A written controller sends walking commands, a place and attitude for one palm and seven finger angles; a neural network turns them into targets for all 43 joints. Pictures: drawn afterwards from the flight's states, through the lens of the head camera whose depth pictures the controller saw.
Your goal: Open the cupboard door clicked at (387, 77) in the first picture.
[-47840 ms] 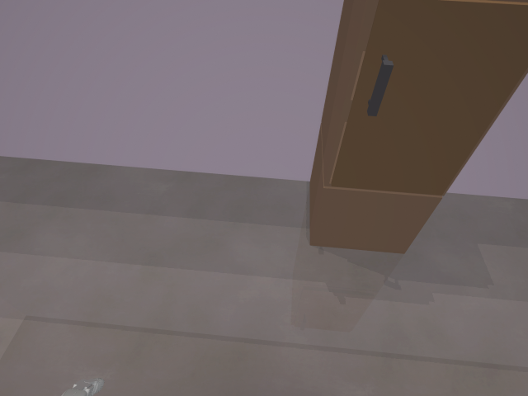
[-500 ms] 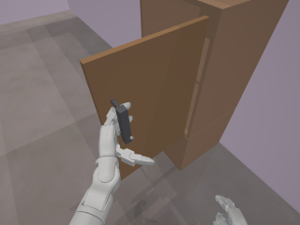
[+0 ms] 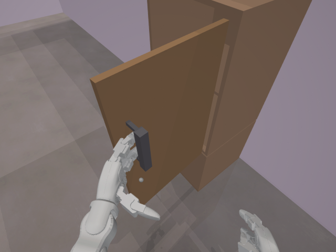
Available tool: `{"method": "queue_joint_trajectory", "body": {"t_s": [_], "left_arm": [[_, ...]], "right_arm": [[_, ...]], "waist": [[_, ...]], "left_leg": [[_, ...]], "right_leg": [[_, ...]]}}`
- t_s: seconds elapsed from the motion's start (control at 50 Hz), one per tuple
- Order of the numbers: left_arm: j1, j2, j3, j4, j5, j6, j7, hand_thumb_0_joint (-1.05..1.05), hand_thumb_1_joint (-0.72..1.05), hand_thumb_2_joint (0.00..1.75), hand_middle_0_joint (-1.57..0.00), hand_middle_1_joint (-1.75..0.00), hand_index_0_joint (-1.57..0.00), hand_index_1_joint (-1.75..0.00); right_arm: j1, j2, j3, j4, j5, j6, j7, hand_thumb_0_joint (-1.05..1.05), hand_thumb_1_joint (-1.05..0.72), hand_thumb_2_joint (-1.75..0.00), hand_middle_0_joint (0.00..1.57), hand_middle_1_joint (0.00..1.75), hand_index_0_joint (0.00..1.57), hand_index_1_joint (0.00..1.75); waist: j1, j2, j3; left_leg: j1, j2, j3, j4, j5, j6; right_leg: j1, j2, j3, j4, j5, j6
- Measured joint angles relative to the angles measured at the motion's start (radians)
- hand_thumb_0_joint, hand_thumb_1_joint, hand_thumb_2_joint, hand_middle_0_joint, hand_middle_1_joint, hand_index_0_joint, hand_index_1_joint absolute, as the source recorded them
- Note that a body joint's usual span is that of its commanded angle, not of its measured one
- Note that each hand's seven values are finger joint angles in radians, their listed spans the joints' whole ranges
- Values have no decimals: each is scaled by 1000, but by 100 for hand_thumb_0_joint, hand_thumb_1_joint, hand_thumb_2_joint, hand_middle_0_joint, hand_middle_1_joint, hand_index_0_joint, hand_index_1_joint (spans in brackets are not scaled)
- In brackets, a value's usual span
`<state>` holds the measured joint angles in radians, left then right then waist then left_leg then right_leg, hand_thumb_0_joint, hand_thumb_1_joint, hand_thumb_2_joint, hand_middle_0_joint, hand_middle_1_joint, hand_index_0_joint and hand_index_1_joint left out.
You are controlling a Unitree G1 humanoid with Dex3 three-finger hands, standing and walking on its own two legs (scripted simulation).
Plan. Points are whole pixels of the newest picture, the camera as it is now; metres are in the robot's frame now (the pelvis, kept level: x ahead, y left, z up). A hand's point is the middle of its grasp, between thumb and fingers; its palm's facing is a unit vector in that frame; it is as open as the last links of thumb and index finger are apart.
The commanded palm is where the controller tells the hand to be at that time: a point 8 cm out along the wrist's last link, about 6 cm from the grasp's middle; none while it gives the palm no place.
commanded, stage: slide the hand sideways off the handle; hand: left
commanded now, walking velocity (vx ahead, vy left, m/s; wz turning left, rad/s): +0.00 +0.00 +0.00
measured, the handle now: (138, 146) +0.34 +0.09 +0.09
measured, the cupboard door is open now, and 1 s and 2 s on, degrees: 96 95 95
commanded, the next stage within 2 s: draw the hand back to the body in 0.60 s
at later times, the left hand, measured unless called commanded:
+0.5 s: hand (120, 198) +0.22 +0.11 +0.08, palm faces -0.03 -1.00 -0.05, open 16.1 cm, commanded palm +0.19 +0.18 +0.08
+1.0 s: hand (92, 200) +0.20 +0.16 +0.10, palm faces -0.01 -1.00 -0.07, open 16.3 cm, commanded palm +0.17 +0.21 +0.11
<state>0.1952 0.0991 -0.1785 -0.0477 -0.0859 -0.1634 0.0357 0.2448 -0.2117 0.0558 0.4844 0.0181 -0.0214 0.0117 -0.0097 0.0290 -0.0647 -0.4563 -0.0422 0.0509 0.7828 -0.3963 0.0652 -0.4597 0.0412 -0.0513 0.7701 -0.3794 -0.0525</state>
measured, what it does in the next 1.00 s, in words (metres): stands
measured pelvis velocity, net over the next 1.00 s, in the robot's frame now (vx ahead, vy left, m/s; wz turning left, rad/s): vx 0.01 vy -0.02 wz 0.03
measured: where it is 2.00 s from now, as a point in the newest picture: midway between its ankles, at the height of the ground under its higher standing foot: outside the picture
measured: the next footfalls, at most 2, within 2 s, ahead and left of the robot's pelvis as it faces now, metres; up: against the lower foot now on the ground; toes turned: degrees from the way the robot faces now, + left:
none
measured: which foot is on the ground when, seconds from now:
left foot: down 0.00-1.00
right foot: down 0.00-1.00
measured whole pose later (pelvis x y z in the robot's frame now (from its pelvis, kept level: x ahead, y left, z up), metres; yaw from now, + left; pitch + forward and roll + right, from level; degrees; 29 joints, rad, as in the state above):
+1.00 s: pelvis +0.01 -0.02 +0.00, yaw +2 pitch +5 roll -1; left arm 0.49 0.25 0.12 -0.28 -0.29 -0.16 -0.22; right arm 0.27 -0.25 0.05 0.49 0.05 -0.15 -0.06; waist 0.01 0.06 -0.11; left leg -0.49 -0.02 0.00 0.83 -0.43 0.04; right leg -0.46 0.06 -0.10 0.78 -0.40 -0.08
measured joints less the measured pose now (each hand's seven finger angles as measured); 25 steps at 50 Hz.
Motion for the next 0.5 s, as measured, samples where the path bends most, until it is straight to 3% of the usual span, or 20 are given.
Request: {"method": "queue_joint_trajectory", "body": {"t_s": [0.24,0.5], "left_arm": [[155,44,58,-136,-37,-9,-68,-1,-50,30,-20,-32,-19,-32],[280,92,170,-197,-104,-34,-158,-1,-50,30,-18,-32,-19,-32]], "right_arm": [[-9,-11,-4,-21,2,-31,-15,2,-91,-90,20,30,21,30],[20,-27,-12,-29,10,-62,-33,2,-91,-90,20,30,21,30]], "waist": [[9,11,-12],[6,14,-37]], "left_leg": [[-30,5,-21,37,-27,-13],[-61,18,-41,64,-43,-36]], "right_leg": [[-22,5,-21,29,-29,-13],[-48,18,-41,50,-48,-34]]}}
